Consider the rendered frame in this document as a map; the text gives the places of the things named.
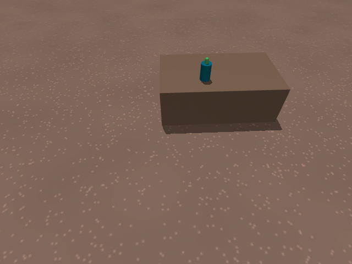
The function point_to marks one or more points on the bottle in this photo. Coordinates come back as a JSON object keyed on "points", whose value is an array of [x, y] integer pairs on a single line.
{"points": [[205, 71]]}

